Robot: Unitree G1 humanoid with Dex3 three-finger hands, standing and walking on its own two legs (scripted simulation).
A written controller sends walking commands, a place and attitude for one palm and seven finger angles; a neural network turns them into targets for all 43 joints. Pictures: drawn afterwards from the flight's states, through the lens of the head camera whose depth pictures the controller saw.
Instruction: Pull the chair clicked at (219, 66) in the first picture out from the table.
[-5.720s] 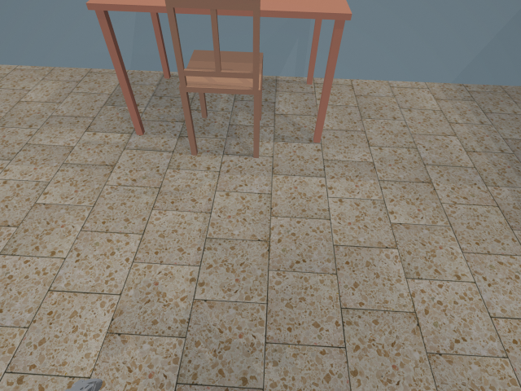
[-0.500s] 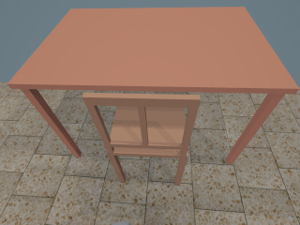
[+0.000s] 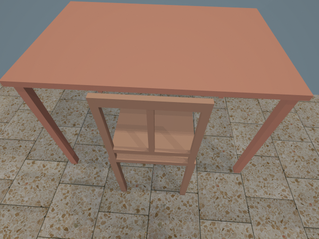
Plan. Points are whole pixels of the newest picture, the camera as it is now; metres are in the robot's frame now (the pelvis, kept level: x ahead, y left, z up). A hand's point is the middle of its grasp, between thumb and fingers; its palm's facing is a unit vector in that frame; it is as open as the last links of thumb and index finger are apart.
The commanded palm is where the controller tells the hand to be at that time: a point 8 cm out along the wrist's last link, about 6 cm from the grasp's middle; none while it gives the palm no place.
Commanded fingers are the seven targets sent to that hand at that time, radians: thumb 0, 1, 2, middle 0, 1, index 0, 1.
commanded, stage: come to a stop and stand still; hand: left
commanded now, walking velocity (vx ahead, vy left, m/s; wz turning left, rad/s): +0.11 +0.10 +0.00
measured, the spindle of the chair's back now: (151, 131) +0.48 +0.07 -0.11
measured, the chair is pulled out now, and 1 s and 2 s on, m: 0.00 0.00 0.00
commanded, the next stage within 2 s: look again from close up in 0.32 s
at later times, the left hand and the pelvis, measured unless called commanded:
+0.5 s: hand out of the picture +0.00 +0.16 -0.18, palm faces +0.02 -0.98 -0.19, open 7.3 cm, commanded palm none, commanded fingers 0.00 0.90 0.90 -0.20 -0.30 -0.20 -0.30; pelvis +0.00 +0.00 +0.00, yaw +0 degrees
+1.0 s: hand out of the picture -0.02 +0.24 -0.18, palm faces -0.01 -0.97 -0.22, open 7.3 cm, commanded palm none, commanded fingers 0.00 0.90 0.90 -0.20 -0.30 -0.20 -0.30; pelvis -0.01 +0.05 +0.00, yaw -1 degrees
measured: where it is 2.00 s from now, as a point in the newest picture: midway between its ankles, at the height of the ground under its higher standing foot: outside the picture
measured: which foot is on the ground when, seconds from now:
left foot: down 0.00-1.00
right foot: up 0.00-0.00, down 0.02-1.00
